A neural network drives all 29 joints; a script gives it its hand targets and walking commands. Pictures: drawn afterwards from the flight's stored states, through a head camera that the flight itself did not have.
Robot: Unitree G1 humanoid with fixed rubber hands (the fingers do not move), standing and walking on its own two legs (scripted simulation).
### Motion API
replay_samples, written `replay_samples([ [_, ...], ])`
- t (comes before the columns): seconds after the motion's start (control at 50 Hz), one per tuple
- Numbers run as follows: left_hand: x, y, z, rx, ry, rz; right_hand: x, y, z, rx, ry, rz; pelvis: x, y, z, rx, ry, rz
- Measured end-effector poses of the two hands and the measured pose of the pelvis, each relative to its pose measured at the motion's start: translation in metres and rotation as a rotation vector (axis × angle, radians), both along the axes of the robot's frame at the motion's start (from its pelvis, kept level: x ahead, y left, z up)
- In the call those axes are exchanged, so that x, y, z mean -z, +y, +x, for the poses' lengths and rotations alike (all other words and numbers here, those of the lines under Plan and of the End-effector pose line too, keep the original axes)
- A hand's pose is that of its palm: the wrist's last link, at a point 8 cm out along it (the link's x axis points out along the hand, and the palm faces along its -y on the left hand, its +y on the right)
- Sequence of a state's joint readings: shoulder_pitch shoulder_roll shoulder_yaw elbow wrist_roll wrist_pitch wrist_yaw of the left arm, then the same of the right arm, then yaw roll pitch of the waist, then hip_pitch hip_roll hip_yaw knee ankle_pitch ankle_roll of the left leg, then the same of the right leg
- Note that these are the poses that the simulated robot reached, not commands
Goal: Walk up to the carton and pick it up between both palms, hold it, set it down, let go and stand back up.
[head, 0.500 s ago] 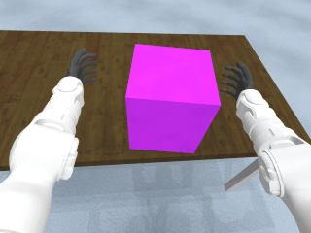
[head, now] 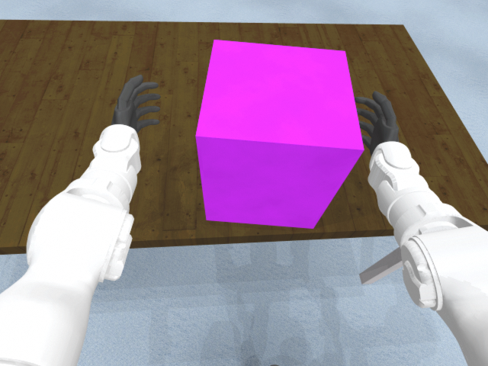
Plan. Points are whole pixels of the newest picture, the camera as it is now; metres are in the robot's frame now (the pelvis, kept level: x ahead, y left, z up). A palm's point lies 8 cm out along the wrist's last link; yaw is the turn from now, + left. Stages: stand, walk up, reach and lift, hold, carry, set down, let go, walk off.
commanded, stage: reach and lift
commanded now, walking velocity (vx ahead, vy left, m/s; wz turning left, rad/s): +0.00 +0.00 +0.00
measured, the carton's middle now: (268, 144) +0.49 -0.04 +0.04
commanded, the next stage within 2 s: none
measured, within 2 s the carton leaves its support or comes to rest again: neither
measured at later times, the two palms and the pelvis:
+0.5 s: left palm (159, 126) +0.49 +0.14 +0.08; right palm (365, 142) +0.45 -0.18 +0.09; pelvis +0.00 +0.01 +0.00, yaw -1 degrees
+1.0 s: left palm (165, 124) +0.49 +0.13 +0.09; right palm (357, 147) +0.45 -0.17 +0.08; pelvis +0.00 +0.01 +0.02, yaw -1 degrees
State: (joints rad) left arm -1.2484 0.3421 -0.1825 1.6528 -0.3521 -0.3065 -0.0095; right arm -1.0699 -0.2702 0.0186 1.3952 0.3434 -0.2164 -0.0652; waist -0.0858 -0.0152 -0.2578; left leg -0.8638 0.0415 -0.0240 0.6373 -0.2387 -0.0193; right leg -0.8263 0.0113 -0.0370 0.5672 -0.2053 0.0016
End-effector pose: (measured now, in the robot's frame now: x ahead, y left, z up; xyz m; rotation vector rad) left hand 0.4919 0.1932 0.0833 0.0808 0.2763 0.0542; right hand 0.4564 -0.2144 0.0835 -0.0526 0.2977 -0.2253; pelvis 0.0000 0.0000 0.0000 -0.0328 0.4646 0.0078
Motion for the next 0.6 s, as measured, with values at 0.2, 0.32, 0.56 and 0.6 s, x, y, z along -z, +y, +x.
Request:
replay_samples([
  [0.2,-0.003,-0.015,0.002,0.041,-0.021,-0.017,-0.003,0.015,0.004,-0.02,-0.018,0.008,-0.001,0.001,0.003,0.0,-0.006,-0.001],
  [0.32,0.002,-0.029,0.0,0.064,-0.002,-0.033,-0.001,0.027,0.002,-0.012,-0.007,0.02,-0.002,0.002,0.002,0.002,-0.018,-0.003],
  [0.56,0.001,-0.058,0.0,0.09,-0.006,-0.07,-0.002,0.032,-0.004,0.022,-0.004,0.031,-0.005,0.006,0.0,0.019,-0.036,-0.003],
  [0.6,0.001,-0.061,-0.001,0.091,0.004,-0.075,-0.003,0.033,-0.005,0.023,0.0,0.033,-0.006,0.007,-0.001,0.021,-0.042,-0.001],
])
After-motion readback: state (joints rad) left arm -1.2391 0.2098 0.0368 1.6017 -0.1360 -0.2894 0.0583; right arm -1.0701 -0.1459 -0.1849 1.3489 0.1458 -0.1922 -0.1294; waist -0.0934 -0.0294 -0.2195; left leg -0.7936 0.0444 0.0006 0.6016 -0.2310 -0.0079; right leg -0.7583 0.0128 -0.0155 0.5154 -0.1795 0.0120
